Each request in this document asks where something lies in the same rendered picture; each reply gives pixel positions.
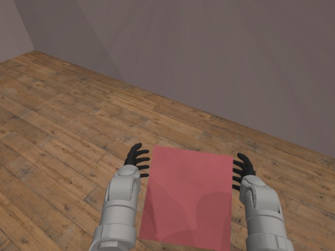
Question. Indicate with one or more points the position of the robot right forearm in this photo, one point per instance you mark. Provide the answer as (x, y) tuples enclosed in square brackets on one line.
[(264, 217)]

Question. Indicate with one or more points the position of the robot left hand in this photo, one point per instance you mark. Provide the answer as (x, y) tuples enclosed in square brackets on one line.
[(133, 160)]

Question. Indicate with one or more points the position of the robot left forearm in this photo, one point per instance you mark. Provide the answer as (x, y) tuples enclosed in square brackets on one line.
[(116, 230)]

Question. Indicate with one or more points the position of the carton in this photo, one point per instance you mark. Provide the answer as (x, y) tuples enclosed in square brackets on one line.
[(188, 199)]

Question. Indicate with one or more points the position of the robot right hand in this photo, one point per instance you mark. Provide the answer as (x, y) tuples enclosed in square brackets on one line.
[(247, 169)]

